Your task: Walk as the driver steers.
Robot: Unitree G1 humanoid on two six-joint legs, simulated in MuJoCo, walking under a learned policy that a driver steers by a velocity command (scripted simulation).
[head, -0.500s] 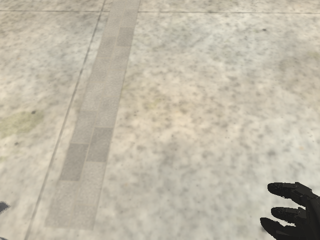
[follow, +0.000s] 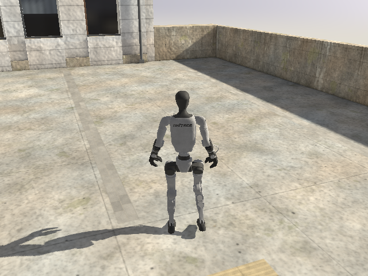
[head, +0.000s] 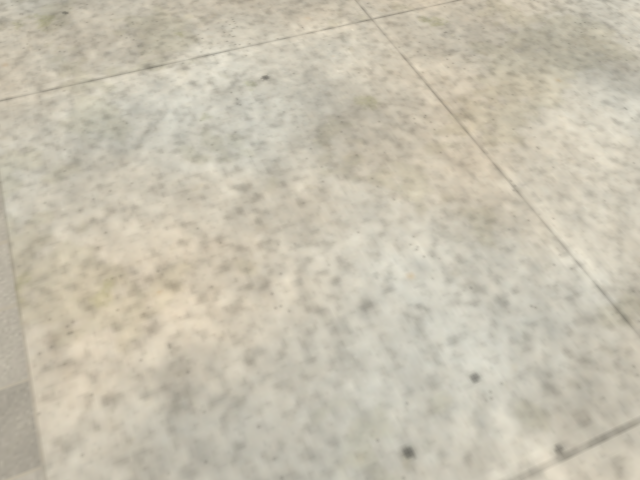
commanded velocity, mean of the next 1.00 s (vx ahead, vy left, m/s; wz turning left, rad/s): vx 0.45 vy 0.00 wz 0.34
